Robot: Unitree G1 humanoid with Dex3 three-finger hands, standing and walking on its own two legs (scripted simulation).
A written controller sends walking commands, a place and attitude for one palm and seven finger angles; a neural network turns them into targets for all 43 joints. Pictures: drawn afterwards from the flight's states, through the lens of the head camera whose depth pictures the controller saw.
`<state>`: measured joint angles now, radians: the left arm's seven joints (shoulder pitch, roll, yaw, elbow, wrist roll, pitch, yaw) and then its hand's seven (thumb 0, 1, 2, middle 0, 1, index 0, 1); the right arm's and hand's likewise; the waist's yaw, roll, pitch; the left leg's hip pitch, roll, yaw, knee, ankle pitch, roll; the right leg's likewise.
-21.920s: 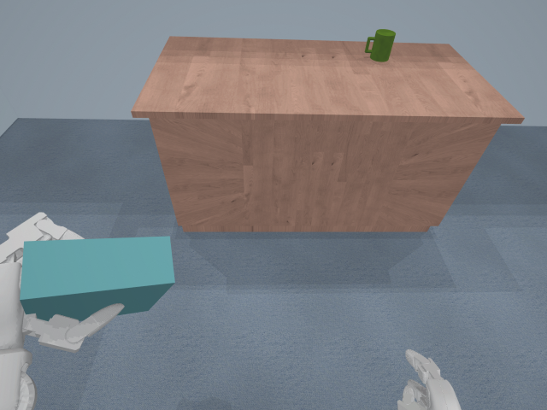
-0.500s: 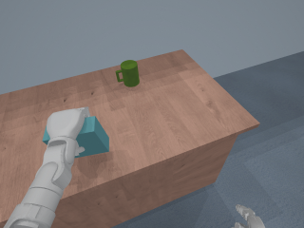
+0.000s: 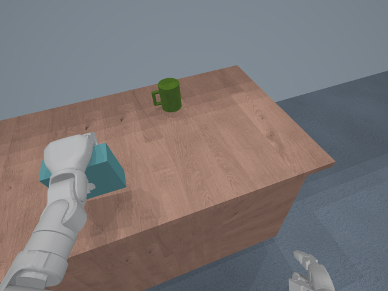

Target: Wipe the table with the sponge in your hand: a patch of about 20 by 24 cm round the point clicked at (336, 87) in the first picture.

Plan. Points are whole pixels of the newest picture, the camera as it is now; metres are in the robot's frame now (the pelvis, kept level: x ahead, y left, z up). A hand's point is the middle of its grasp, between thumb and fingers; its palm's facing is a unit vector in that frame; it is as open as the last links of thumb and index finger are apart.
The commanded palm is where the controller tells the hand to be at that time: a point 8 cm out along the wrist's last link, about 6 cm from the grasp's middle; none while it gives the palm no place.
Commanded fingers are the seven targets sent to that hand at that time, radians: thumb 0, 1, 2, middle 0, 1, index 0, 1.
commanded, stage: lower the sponge onto the table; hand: left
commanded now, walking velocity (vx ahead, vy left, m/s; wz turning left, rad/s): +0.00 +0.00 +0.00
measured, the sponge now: (91, 179) +0.34 +0.30 +0.02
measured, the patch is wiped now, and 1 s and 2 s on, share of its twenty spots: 0.00 0.15 0.35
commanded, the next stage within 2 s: wipe forward along the first lane in 1.04 s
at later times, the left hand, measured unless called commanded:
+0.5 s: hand (81, 186) +0.31 +0.31 +0.03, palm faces -0.06 -0.05 -1.00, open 9.3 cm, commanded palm +0.30 +0.29 +0.09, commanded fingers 0.00 0.10 1.30 -1.20 -1.60 -1.20 -1.60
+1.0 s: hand (89, 186) +0.32 +0.29 +0.02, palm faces -0.05 -0.02 -1.00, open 9.4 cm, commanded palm +0.29 +0.28 +0.07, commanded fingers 0.00 0.10 1.30 -1.20 -1.60 -1.20 -1.60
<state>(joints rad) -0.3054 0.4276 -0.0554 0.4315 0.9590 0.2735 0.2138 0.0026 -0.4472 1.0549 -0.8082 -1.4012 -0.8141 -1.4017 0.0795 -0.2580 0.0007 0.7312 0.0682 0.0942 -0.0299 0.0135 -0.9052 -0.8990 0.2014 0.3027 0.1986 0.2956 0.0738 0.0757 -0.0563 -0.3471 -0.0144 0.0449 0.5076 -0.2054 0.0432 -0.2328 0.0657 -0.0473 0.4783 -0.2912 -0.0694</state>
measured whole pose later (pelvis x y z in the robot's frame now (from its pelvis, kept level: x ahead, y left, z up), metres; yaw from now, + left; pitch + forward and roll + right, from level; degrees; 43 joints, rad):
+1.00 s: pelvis -0.01 +0.01 -0.01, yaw +1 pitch +4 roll -1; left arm -0.32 0.37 -0.12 0.61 0.99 0.33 0.24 0.00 -0.45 1.07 -0.80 -1.42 -0.80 -1.42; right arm 0.14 -0.26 -0.01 0.73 0.08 0.13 0.00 0.01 -0.91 -0.90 0.20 0.30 0.20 0.30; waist 0.04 0.08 -0.08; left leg -0.43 -0.02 0.02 0.58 -0.22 0.05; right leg -0.30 0.06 -0.07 0.54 -0.31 -0.06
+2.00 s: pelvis -0.02 +0.01 -0.03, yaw +0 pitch +14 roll -3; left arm -0.76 0.59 0.01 1.12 1.05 0.14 0.22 0.02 -0.49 1.09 -0.82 -1.38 -0.82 -1.40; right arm 0.30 -0.29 -0.02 0.73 0.08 0.15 0.01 0.01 -0.91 -0.90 0.20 0.30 0.20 0.30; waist -0.07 0.07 -0.14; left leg -0.74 0.02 0.01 0.77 -0.28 0.05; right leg -0.59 0.10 -0.09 0.68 -0.34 -0.07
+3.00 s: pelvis -0.01 +0.06 -0.04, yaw -1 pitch +21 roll -7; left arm -1.07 0.69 -0.03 1.28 1.12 0.19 0.17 0.01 -0.49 1.10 -0.82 -1.39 -0.82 -1.42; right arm 0.37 -0.27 -0.01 0.73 0.03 0.12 0.03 0.01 -0.90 -0.90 0.20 0.30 0.20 0.30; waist -0.12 0.06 -0.15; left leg -0.94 0.00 0.02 0.88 -0.32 0.12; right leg -0.76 0.07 -0.08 0.75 -0.37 -0.01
